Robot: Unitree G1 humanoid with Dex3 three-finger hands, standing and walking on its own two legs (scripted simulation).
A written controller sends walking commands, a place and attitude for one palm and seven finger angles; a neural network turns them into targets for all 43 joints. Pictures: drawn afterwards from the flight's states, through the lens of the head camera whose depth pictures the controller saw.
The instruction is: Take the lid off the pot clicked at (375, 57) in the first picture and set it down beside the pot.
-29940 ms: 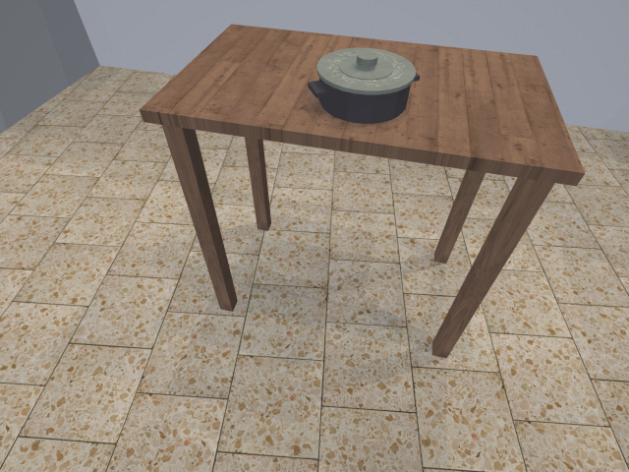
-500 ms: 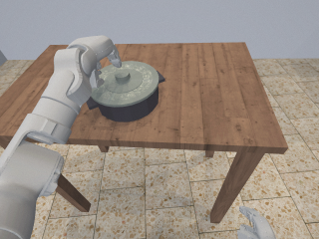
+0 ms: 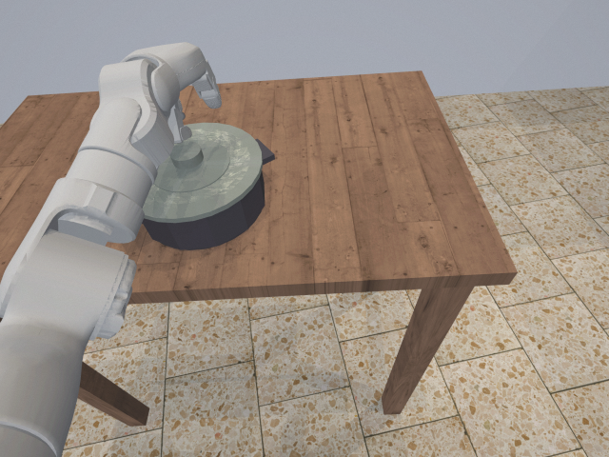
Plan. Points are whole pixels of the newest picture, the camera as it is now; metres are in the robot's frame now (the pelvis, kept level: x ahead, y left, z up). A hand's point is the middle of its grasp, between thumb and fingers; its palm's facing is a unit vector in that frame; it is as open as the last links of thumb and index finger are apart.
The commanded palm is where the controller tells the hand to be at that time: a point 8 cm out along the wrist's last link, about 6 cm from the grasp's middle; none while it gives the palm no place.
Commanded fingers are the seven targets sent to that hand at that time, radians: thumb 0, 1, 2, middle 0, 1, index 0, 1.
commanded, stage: move the open hand above the knob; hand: left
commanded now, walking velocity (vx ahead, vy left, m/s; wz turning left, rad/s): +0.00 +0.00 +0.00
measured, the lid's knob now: (186, 155) +0.49 +0.15 +0.15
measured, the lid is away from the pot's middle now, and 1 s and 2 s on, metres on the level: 0.00 0.00 0.00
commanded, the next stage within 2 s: lower the open fingers around the knob in 0.96 s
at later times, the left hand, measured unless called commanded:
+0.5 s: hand (157, 128) +0.45 +0.16 +0.22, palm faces -0.25 -0.05 -0.97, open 10.0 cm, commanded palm +0.44 +0.15 +0.29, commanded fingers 0.00 -0.40 1.72 -0.87 -0.08 -0.87 -0.08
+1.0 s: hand (168, 122) +0.46 +0.14 +0.23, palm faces -0.24 -0.07 -0.97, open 10.0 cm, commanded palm +0.44 +0.15 +0.29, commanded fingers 0.00 -0.40 1.72 -0.87 -0.08 -0.87 -0.08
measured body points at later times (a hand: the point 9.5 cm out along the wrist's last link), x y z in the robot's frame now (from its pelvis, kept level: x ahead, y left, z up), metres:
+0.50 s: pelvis -0.01 +0.00 +0.00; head +0.01 -0.03 +0.45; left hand +0.46 +0.16 +0.28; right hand +0.15 -0.25 -0.12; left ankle +0.05 +0.11 -0.74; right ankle -0.08 -0.12 -0.74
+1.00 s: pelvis -0.01 +0.00 +0.00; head +0.01 -0.03 +0.45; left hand +0.46 +0.14 +0.28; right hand +0.10 -0.26 -0.13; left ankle +0.05 +0.11 -0.74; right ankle -0.08 -0.12 -0.74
